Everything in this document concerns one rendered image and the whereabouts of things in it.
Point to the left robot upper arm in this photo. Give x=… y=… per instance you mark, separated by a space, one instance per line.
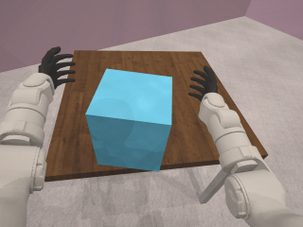
x=22 y=171

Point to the left robot hand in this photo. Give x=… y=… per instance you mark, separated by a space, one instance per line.
x=49 y=66

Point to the left robot forearm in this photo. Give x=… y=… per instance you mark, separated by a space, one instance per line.
x=25 y=116

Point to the right robot hand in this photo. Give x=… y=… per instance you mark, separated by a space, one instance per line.
x=210 y=83

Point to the carton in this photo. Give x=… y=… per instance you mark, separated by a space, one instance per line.
x=129 y=119

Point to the right robot upper arm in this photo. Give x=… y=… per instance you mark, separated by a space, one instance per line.
x=257 y=197

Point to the right robot forearm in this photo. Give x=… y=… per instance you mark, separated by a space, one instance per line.
x=236 y=152

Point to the table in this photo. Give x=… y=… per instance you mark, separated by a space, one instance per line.
x=71 y=153

